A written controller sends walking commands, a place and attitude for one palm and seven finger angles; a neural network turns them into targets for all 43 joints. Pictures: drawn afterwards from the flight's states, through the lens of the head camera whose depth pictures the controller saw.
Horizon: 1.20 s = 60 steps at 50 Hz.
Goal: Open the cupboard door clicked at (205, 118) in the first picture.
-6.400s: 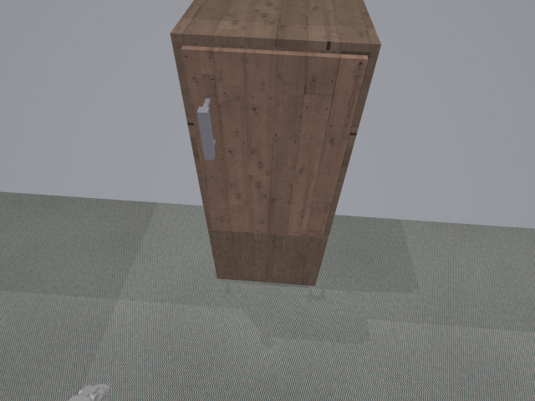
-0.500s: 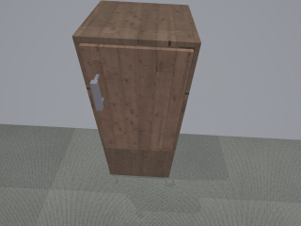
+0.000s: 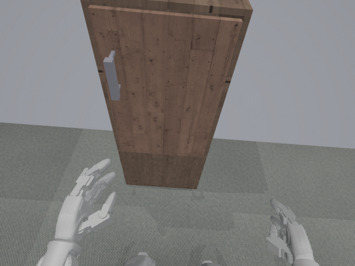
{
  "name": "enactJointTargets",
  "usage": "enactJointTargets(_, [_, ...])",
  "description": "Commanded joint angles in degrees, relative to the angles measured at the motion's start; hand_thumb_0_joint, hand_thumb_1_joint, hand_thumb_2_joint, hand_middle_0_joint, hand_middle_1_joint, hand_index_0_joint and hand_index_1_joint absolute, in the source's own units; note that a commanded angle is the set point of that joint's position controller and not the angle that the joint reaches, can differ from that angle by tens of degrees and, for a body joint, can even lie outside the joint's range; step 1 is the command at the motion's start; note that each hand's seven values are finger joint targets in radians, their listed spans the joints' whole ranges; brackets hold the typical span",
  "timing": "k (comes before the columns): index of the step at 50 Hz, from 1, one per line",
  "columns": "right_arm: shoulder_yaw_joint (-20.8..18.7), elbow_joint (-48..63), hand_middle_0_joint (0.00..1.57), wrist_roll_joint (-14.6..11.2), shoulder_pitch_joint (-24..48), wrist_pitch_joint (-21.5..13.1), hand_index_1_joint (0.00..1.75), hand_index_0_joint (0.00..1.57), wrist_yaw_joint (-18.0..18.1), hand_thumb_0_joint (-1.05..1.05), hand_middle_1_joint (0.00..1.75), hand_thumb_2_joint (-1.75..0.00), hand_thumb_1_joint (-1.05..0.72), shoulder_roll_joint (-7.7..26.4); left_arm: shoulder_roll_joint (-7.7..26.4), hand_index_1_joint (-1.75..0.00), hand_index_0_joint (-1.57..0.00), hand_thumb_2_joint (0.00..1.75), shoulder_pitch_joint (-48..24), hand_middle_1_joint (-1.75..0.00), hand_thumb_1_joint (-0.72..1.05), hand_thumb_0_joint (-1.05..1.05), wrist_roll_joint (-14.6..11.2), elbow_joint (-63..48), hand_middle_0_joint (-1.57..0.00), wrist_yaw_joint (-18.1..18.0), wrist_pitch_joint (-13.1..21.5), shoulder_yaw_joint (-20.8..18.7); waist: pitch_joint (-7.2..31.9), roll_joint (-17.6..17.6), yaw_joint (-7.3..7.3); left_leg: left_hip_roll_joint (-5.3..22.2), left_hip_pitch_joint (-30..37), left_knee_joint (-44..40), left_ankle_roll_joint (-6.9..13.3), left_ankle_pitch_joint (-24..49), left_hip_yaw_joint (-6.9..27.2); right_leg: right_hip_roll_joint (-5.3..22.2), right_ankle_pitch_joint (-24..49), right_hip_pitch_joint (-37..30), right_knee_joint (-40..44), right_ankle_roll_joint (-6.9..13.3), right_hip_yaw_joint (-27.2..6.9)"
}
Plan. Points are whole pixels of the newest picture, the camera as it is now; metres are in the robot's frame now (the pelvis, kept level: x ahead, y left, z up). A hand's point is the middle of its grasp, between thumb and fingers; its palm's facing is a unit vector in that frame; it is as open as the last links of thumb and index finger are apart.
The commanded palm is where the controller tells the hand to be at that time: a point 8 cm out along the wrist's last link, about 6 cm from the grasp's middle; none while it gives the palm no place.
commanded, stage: raise the hand with hooked fingers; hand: left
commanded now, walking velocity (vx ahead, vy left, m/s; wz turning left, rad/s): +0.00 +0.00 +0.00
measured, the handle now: (114, 76) +0.59 +0.21 +0.09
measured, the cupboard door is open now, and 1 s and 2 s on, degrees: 0 0 0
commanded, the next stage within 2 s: move the hooked fingers beside the handle in 1.74 s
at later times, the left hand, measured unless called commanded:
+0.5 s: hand (79, 197) +0.24 +0.21 +0.05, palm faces +0.04 -1.00 -0.04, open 11.2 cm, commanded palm +0.21 +0.26 +0.05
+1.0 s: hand (54, 171) +0.28 +0.26 +0.08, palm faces +0.03 -1.00 -0.05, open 13.8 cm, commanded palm +0.26 +0.31 +0.09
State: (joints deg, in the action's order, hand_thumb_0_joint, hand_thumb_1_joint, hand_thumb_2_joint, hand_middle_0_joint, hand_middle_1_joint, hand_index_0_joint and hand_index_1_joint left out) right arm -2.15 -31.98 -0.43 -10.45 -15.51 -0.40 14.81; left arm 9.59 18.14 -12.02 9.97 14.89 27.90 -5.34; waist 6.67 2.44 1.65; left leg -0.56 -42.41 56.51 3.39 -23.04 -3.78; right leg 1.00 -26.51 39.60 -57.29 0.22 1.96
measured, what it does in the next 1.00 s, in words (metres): stands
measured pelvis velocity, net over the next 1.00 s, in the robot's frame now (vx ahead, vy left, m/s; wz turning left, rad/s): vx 0.03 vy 0.00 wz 0.02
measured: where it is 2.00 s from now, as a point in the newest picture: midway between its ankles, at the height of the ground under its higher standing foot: outside the picture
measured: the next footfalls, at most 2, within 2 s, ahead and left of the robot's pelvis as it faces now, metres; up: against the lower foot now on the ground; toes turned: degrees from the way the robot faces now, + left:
none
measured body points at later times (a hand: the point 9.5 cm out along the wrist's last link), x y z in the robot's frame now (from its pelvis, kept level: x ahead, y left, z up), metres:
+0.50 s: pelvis +0.02 -0.02 +0.00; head +0.08 -0.01 +0.44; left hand +0.23 +0.26 +0.06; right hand +0.17 -0.24 -0.09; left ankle +0.05 +0.09 -0.68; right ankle +0.02 -0.12 -0.68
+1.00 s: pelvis +0.03 +0.00 +0.01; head +0.06 +0.01 +0.46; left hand +0.27 +0.32 +0.09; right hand +0.21 -0.24 -0.05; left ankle +0.05 +0.09 -0.68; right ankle +0.02 -0.12 -0.68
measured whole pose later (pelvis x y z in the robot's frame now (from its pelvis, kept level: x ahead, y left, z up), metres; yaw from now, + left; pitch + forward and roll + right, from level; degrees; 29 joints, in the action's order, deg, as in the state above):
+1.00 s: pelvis +0.03 +0.00 +0.01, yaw +1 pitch +9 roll -3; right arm 2.9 -30.1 -3.0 -15.0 -11.8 4.0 15.2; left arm 22.6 6.7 -20.9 14.5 25.8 13.2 -20.9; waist 6.2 -2.2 0.0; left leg 0.8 -39.2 53.8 2.5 -23.9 -0.2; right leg -1.0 -25.5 33.5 -49.7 0.8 5.1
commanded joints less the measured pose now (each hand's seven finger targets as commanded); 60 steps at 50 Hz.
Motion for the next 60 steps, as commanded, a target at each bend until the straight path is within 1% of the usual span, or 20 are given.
enactJointTargets(1, [-2.85, 15.39, 0.2, -0.64, 4.68, 0.47, 0.3, 0.2, 0.05, 0.0, 0.3, -0.9, -0.9, 6.78, 11.42, -0.58, -0.23, 0.71, 9.76, -0.58, 0.46, 0.0, -2.99, -18.89, -0.23, 1.17, 1.18, -9.99, 11.29, -11.53, -7.73, -0.04, 4.09, -7.92, -3.77, 0.49, 5.66, -2.24, 2.56, 0.16, 2.26, 3.01, 1.06])
enactJointTargets(4, [-2.37, 15.0, 0.2, -0.51, 1.35, 1.45, 0.3, 0.2, 0.93, 0.0, 0.3, -0.9, -0.9, 5.11, 12.12, -0.63, -0.24, 0.68, 3.62, -0.63, 0.39, 0.0, -4.01, -35.41, -0.24, -2.4, 2.98, -9.94, 14.98, -17.46, -4.42, 1.16, 9.37, -5.36, -2.68, 5.42, 7.0, -2.67, 6.65, 1.46, 3.1, 2.83, 0.38])
enactJointTargets(8, [-1.21, 10.11, 0.2, 0.18, -1.61, 0.58, 0.3, 0.2, 2.4, 0.0, 0.3, -0.9, -0.9, 5.73, 8.49, -0.69, -0.24, 0.64, -3.2, -0.69, 0.29, 0.0, -3.1, -35.96, -0.24, -2.39, 7.33, -2.88, 9.9, -12.03, 2.4, 1.95, 7.12, -0.16, -1.7, 6.05, 8.81, -3.61, 5.67, 9.96, 2.82, 1.94, 0.89])
enactJointTargets(11, [-0.42, 8.32, 0.2, -0.62, -1.54, -0.32, 0.3, 0.2, 3.37, 0.0, 0.3, -0.9, -0.9, 7.41, 9.5, -0.74, -0.25, 0.61, -5.27, -0.74, 0.22, 0.0, -3.17, -26.16, -0.25, 2.8, 5.13, -1.42, 4.96, -7.17, 4.83, 1.78, 1.49, 1.6, -1.4, -0.42, 9.4, -3.88, 0.87, 12.12, 4.41, 1.43, 0.49])
enactJointTargets(14, [-0.44, 9.57, 0.2, -1.98, -1.13, 0.11, 0.3, 0.2, 4.45, 0.0, 0.3, -0.9, -0.9, 8.23, 13.82, -0.78, -0.25, 0.58, -1.34, -0.78, 0.15, 0.0, -3.86, -17.12, -0.25, 7.84, -3.42, -6.37, 8.33, -1.53, 2.09, 1.03, -1.64, 0.38, -0.99, -1.64, 7.77, -3.07, -2.58, 6.16, 8.18, 0.89, -1.79])
enactJointTargets(16, [-0.39, 11.04, 0.2, -2.64, -0.43, 0.87, 0.3, 0.2, 4.88, 0.0, 0.3, -0.9, -0.9, 7.99, 17.52, -0.81, -0.26, 0.56, 1.33, -0.81, 0.11, 0.0, -6.16, -16.26, -0.26, 9.59, -9.5, -12.81, 14.1, -2.54, -1.73, 0.3, 0.64, -1.13, -1.07, 3.46, 6.3, -2.33, 1.4, -1.69, 9.5, 0.9, -2.73])
enactJointTargets(20, [-0.11, 12.63, 0.2, -2.24, 1.68, 2.1, 0.3, 0.2, 5.28, 0.0, 0.3, -0.9, -0.9, 4.94, 20.24, -0.87, -0.26, 0.52, 5.37, -0.87, 0.01, 0.0, -11.47, -22.72, -0.26, 5.99, -12.94, -22.72, 21.99, -2.47, -6.58, 0.32, 5.01, -3.03, -1.55, 14.99, 5.94, -2.02, 16.43, -13.45, 8.24, 0.5, -1.89])
enactJointTargets(22, [-0.25, 11.41, 0.2, -2.08, 0.59, 1.81, 0.3, 0.2, 5.06, 0.0, 0.3, -0.9, -0.9, 3.9, 17.72, -0.9, -0.27, 0.5, 5.65, -0.9, -0.03, 0.0, -11.76, -25.16, -0.27, 2.84, -9.96, -22.44, 19.36, -3.72, -5.74, 0.57, 6.52, -4.14, -1.93, 16.93, 5.57, -2.06, 20.49, -11.84, 8.17, 0.31, -0.76])
enactJointTargets(24, [-0.4, 9.41, 0.2, -1.76, -0.06, 1.52, 0.3, 0.2, 4.57, 0.0, 0.3, -0.9, -0.9, 4.36, 15.6, -0.93, -0.27, 0.48, 2.98, -0.93, -0.08, 0.0, -10.22, -23.26, -0.27, 0.95, -6.55, -19.62, 12.2, -4.17, -3.16, 0.93, 6.04, -4.77, -2.11, 14.58, 5.78, -2.49, 17.01, -6.12, 8.46, 0.32, 0.28])
enactJointTargets(26, [-0.41, 8.28, 0.2, -1.47, -1.2, 1.36, 0.3, 0.2, 4.27, 0.0, 0.3, -0.9, -0.9, 5.85, 15.04, -0.96, -0.27, 0.46, -1.12, -0.96, -0.13, 0.0, -8.18, -19.03, -0.27, 1.74, -4.24, -16.22, 7.28, -3.95, -0.65, 1.05, 4.35, -4.19, -1.92, 11.64, 6.2, -2.82, 12.71, -1.34, 8.31, 0.52, 0.4])
enactJointTargets(29, [-0.58, 8.11, 0.2, -2.01, -2.9, 0.55, 0.3, 0.2, 4.26, 0.0, 0.3, -0.9, -0.9, 7.65, 14.68, -1.0, -0.28, 0.43, -3.09, -1.0, -0.2, 0.0, -7.31, -13.19, -0.28, 5.97, -3.81, -12.64, 5.75, -3.9, 1.06, 0.85, 3.82, -4.64, -1.59, 6.79, 6.13, -2.4, 6.39, 0.97, 10.54, 0.4, -0.65])
enactJointTargets(32, [-0.66, 8.94, 0.2, -2.69, -3.48, -0.19, 0.3, 0.2, 4.98, 0.0, 0.3, -0.9, -0.9, 9.04, 20.64, -1.05, -0.28, 0.4, -6.13, -1.05, -0.27, 0.0, -9.09, -13.62, -0.28, 10.02, -5.19, -16.32, 10.8, -4.78, -0.24, 0.62, 5.99, -5.6, -1.24, 8.0, 5.83, -1.83, 6.31, -4.25, 12.73, 0.57, -2.7])
enactJointTargets(35, [-0.51, 9.0, 0.2, -2.53, -3.51, -0.75, 0.3, 0.2, 5.59, 0.0, 0.3, -0.9, -0.9, 8.84, 26.18, -1.1, -0.29, 0.37, -9.53, -1.1, -0.34, 0.0, -10.55, -17.96, -0.29, 9.73, -5.04, -22.13, 15.81, -7.48, -2.17, 0.85, 10.44, -6.81, -1.24, 12.93, 5.94, -2.34, 12.06, -8.39, 11.59, 1.09, -1.66])
enactJointTargets(36, [-0.23, 9.22, 0.2, -2.51, -3.35, -0.75, 0.3, 0.2, 5.56, 0.0, 0.3, -0.9, -0.9, 8.23, 25.39, -1.11, -0.29, 0.36, -9.66, -1.11, -0.36, 0.0, -11.09, -19.19, -0.29, 9.1, -4.64, -22.4, 16.37, -8.03, -2.32, 0.87, 11.7, -7.56, -1.26, 13.87, 5.83, -2.45, 13.32, -8.78, 11.56, 1.04, -1.13])
enactJointTargets(40, [0.29, 8.4, 0.2, -2.53, -3.05, -0.25, 0.3, 0.2, 5.25, 0.0, 0.3, -0.9, -0.9, 8.1, 24.01, -1.17, -0.3, 0.32, -11.68, -1.17, -0.45, 0.0, -11.65, -14.67, -0.3, 6.37, -4.47, -23.08, 9.77, -9.16, -2.11, 1.08, 12.12, -9.53, -1.92, 11.85, 6.45, -3.29, 11.01, -6.55, 12.18, 1.57, 0.77])
enactJointTargets(45, [0.54, 9.36, 0.2, -2.99, -3.8, 0.89, 0.3, 0.2, 5.12, 0.0, 0.3, -0.9, -0.9, 9.33, 21.59, -1.2, -0.3, 0.3, -14.34, -1.2, -0.5, 0.0, -9.88, -4.85, -0.3, 9.77, -10.53, -18.22, 5.85, -7.25, -0.66, 1.04, 12.33, -11.52, -1.84, 10.26, 6.42, -3.31, 11.46, -5.32, 14.24, 1.28, 1.21])
enactJointTargets(49, [0.73, 9.81, 0.2, -3.04, -3.78, 1.09, 0.3, 0.2, 5.63, 0.0, 0.3, -0.9, -0.9, 9.78, 24.97, -1.2, -0.3, 0.3, -21.31, -1.2, -0.5, 0.0, -9.87, -5.16, -0.3, 12.41, -12.97, -19.63, 9.19, -6.0, -0.68, 0.96, 14.41, -12.2, -1.6, 11.62, 6.51, -3.12, 13.11, -7.35, 15.43, 1.09, 1.0])
enactJointTargets(53, [1.09, 9.37, 0.2, -2.53, -3.49, 0.8, 0.3, 0.2, 5.99, 0.0, 0.3, -0.9, -0.9, 9.19, 28.86, -1.2, -0.3, 0.3, -28.28, -1.2, -0.5, 0.0, -10.94, -8.55, -0.3, 11.85, -9.45, -23.88, 12.8, -7.11, -1.42, 1.21, 18.86, -13.12, -1.99, 14.41, 7.19, -3.61, 13.98, -8.67, 14.98, 1.59, 1.32])
enactJointTargets(57, [1.49, 8.04, 0.2, -2.57, -3.57, 1.3, 0.3, 0.2, 6.02, 0.0, 0.3, -0.9, -0.9, 9.25, 29.11, -1.2, -0.3, 0.3, -30.58, -1.2, -0.5, 0.0, -10.21, -3.1, -0.3, 11.76, -8.77, -24.0, 9.56, -9.79, -1.24, 1.46, 19.13, -14.67, -2.55, 12.35, 7.78, -3.6, 11.34, -6.94, 15.4, 1.88, 1.75])
enactJointTargets(60, [1.45, 8.03, 0.2, -2.86, -3.98, 1.81, 0.3, 0.2, 6.21, 0.0, 0.3, -0.9, -0.9, 9.97, 29.62, -1.2, -0.3, 0.3, -31.58, -1.2, -0.5, 0.0, -9.71, 2.59, -0.3, 13.66, -11.9, -23.24, 8.75, -8.46, -1.35, 1.37, 18.48, -15.71, -2.39, 10.86, 7.98, -3.53, 10.62, -7.92, 16.39, 2.05, 1.77])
